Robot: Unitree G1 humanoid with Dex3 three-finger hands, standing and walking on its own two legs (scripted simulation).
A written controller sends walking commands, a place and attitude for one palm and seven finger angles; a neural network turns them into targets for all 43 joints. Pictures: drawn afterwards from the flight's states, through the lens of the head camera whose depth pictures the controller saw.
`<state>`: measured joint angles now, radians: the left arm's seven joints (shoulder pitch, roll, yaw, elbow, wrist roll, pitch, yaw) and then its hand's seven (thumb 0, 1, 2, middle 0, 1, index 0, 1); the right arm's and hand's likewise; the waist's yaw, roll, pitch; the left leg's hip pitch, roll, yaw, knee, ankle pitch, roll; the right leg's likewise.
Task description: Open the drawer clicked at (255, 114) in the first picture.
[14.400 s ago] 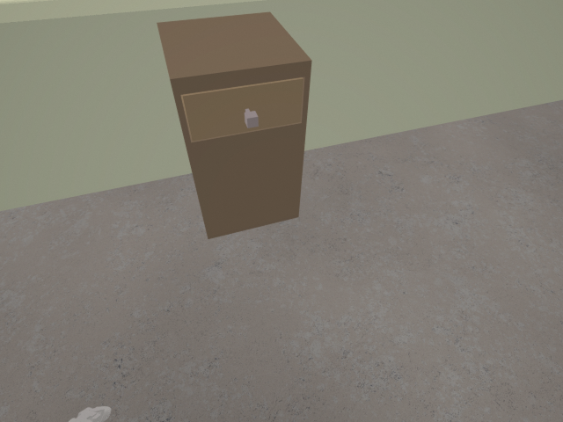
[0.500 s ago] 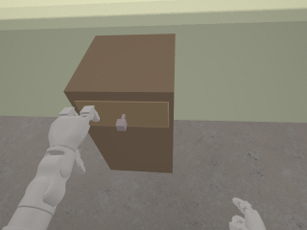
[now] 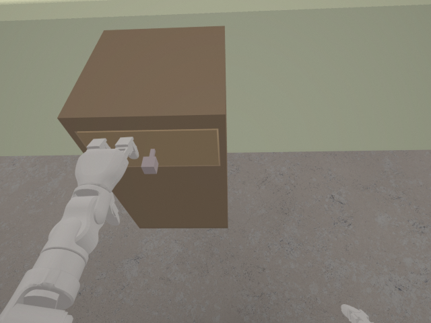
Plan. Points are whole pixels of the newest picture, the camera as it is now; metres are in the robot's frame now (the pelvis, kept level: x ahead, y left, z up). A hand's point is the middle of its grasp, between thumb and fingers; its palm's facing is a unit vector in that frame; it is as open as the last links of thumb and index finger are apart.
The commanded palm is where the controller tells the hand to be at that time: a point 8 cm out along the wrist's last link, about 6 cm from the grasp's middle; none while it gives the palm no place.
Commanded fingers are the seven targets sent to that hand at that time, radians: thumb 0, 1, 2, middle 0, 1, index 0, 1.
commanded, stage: move the hooked fingers above the handle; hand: left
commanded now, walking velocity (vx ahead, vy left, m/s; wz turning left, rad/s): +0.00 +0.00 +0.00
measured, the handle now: (151, 160) +0.54 +0.24 -0.14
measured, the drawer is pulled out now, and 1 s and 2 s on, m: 0.00 0.00 0.00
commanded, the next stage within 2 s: lower the fingers behind the handle in 1.78 s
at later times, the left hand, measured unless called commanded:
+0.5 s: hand (128, 168) +0.43 +0.24 -0.02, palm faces -0.07 -0.01 -1.00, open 13.8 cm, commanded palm +0.42 +0.24 +0.03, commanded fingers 0.00 -0.50 0.30 -0.30 -1.20 -0.30 -1.20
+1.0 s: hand (142, 160) +0.50 +0.24 -0.08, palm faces -0.09 -0.03 -1.00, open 13.8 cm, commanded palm +0.49 +0.23 -0.02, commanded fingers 0.00 -0.50 0.30 -0.30 -1.20 -0.30 -1.20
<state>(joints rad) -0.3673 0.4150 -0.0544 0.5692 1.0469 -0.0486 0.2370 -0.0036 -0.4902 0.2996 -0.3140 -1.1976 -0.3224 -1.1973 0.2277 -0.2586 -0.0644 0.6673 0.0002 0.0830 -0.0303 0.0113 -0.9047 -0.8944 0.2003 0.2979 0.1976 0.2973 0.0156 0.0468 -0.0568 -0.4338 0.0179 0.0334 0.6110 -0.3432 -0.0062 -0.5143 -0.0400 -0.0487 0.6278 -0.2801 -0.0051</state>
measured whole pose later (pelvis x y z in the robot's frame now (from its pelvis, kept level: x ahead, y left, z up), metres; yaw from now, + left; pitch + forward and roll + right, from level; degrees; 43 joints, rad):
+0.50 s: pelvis -0.02 +0.01 -0.02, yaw -1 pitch +18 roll +0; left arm -0.68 0.47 0.02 1.01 1.12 -0.11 0.37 0.00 -0.49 0.30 -0.31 -1.20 -0.32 -1.20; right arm 0.30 -0.26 -0.07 0.71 -0.02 0.08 -0.01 0.01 -0.90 -0.89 0.20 0.30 0.20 0.30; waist -0.08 0.04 -0.12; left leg -0.72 0.03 0.04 0.80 -0.39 0.00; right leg -0.79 -0.04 -0.03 0.78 -0.30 0.00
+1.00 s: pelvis -0.02 +0.03 -0.06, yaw -2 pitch +27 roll -2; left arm -0.93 0.54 0.04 1.19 1.14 -0.07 0.39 0.00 -0.49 0.30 -0.31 -1.20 -0.32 -1.20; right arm 0.35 -0.26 -0.04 0.73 -0.06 0.08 0.02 0.01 -0.90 -0.89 0.20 0.30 0.20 0.30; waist -0.18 0.05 -0.15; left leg -1.05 0.03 0.03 1.06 -0.49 0.03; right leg -1.09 -0.04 -0.04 0.97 -0.36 0.02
